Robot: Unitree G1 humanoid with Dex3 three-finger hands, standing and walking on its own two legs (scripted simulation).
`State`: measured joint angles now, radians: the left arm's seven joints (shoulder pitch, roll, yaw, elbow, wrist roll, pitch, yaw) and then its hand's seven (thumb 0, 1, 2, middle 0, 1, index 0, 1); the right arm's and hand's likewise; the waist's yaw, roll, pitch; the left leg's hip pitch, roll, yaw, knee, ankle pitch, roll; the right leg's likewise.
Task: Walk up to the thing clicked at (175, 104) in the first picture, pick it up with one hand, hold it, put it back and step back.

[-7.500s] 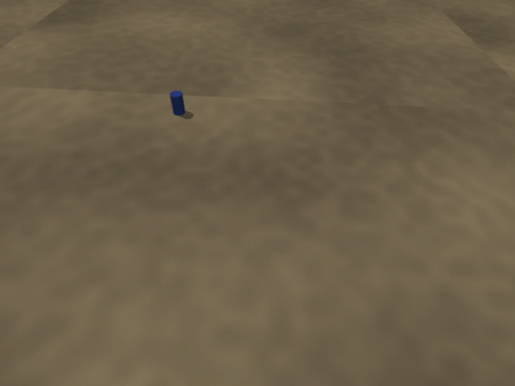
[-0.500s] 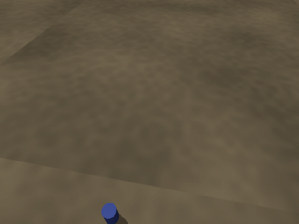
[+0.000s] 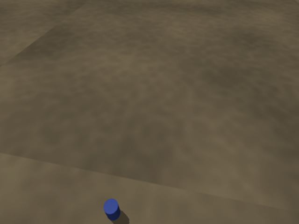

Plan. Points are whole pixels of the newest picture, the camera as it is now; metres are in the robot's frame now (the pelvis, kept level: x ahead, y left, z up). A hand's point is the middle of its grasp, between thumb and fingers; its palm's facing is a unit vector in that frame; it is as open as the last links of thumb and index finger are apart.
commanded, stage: stand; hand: left
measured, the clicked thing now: (112, 209) +0.36 +0.21 -0.71
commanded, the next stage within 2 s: go down in 1.70 s
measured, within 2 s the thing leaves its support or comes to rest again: neither
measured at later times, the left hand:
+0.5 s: hand out of the picture +0.06 +0.26 -0.16, palm faces -0.04 -0.94 -0.34, open 7.4 cm
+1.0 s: hand out of the picture +0.07 +0.26 -0.16, palm faces -0.03 -0.94 -0.33, open 7.4 cm
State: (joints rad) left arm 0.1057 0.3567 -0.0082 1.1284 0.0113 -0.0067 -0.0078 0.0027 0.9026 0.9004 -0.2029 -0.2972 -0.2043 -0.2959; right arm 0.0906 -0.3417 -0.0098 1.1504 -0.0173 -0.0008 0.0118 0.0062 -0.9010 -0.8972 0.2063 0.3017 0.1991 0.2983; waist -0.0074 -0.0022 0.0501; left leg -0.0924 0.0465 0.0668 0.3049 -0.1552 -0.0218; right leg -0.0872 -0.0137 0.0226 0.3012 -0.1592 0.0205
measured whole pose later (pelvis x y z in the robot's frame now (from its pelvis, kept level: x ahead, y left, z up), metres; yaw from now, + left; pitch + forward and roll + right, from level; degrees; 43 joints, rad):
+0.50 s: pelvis +0.00 +0.00 +0.00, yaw +0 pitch -3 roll +0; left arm 0.13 0.36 -0.01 1.12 0.01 -0.01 -0.01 0.00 0.90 0.90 -0.20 -0.30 -0.20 -0.30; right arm 0.11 -0.34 -0.01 1.15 -0.02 0.00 0.01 0.01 -0.90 -0.90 0.21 0.30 0.20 0.30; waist 0.00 0.00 0.05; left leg -0.11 0.04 0.06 0.32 -0.15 -0.02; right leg -0.11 -0.02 0.02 0.32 -0.16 0.02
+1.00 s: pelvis +0.01 +0.00 +0.00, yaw +1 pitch -3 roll +0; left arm 0.13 0.36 -0.01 1.12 0.01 -0.01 -0.01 0.00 0.90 0.90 -0.20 -0.30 -0.20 -0.30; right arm 0.11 -0.35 0.00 1.14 -0.02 -0.01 0.01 0.01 -0.90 -0.90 0.21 0.30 0.20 0.30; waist 0.00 -0.01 0.05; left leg -0.11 0.03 0.05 0.32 -0.17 -0.02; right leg -0.09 -0.03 0.01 0.31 -0.17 0.03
